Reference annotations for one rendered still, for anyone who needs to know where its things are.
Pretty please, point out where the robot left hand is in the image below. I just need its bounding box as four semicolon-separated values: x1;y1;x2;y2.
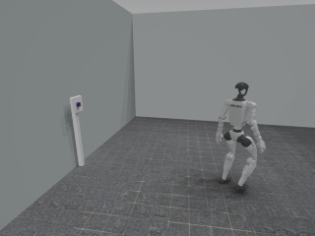
216;132;223;143

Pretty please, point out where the robot right thigh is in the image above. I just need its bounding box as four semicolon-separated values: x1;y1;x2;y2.
239;136;257;165

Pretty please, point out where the right robot forearm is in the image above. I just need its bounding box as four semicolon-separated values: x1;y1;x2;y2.
251;120;263;143

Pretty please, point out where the right robot foot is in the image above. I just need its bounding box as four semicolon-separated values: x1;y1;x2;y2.
234;183;249;191

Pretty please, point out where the robot right hand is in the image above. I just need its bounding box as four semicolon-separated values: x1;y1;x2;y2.
256;141;266;154

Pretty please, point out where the left robot forearm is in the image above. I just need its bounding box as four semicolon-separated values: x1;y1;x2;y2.
218;118;224;133

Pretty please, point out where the robot right upper arm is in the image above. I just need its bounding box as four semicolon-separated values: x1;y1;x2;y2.
246;101;257;127

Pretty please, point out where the panel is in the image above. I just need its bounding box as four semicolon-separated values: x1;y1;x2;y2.
70;95;85;166

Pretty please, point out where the robot left upper arm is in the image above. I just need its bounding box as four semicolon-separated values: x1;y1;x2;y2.
219;99;232;120

